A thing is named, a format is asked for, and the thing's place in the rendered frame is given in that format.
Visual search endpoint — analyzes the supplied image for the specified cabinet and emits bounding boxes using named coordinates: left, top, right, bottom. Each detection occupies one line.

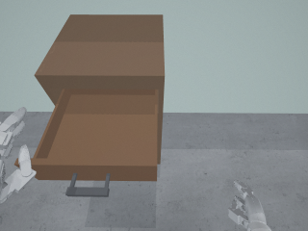
left=34, top=14, right=165, bottom=165

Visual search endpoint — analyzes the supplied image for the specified drawer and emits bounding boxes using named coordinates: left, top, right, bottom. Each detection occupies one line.
left=14, top=89, right=158, bottom=182

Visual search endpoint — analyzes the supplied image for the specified handle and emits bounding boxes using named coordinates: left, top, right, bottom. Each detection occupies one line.
left=65, top=173, right=111, bottom=197

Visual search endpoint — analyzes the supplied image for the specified right robot hand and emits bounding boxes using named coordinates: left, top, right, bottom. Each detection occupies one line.
left=228, top=180, right=267, bottom=229

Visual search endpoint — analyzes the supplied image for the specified left robot hand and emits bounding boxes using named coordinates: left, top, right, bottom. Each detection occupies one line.
left=0, top=107, right=37, bottom=205

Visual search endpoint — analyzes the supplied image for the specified robot right forearm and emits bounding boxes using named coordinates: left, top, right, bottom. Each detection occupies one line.
left=246, top=221, right=271, bottom=231

